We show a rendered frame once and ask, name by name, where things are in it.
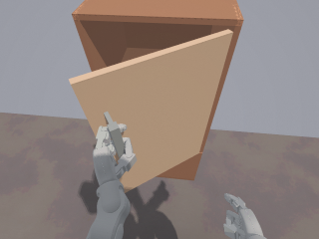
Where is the robot left hand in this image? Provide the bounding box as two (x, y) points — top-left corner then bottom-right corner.
(93, 123), (137, 186)

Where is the robot left forearm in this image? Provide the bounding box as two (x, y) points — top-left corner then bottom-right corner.
(86, 180), (131, 239)

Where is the handle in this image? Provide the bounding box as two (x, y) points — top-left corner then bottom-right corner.
(104, 112), (126, 158)

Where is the cupboard door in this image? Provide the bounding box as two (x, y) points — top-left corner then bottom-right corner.
(69, 29), (233, 193)

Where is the robot right hand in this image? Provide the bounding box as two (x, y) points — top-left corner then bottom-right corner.
(223, 193), (263, 239)

